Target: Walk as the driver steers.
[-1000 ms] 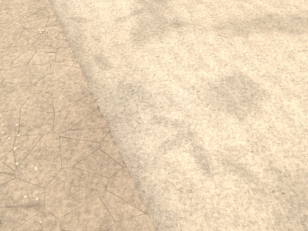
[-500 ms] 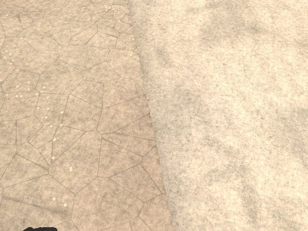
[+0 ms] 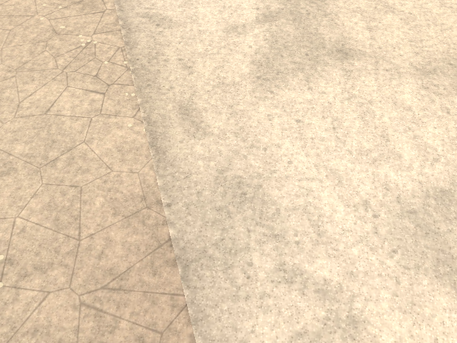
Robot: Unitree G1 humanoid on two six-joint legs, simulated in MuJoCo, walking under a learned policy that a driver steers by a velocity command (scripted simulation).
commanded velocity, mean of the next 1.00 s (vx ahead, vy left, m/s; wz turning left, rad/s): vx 0.49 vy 0.00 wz -0.25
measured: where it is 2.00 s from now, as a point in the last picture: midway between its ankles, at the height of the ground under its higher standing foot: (313, 252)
